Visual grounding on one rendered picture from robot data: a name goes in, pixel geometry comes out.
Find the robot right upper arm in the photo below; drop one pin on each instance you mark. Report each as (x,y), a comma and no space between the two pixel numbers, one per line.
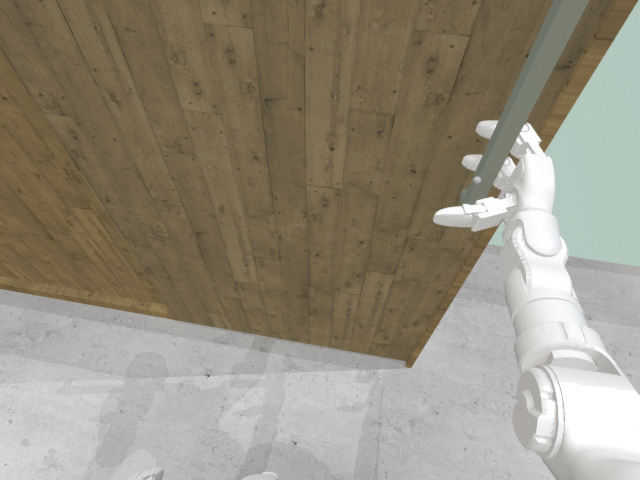
(585,425)

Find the handle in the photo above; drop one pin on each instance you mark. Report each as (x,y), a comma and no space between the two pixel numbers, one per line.
(552,38)

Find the robot right hand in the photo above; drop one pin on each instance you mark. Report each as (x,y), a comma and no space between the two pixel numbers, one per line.
(532,183)

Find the wardrobe door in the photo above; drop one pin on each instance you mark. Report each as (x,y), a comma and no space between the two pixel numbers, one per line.
(53,230)
(274,166)

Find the right robot forearm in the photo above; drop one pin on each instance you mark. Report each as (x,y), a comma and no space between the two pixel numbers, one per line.
(547,317)

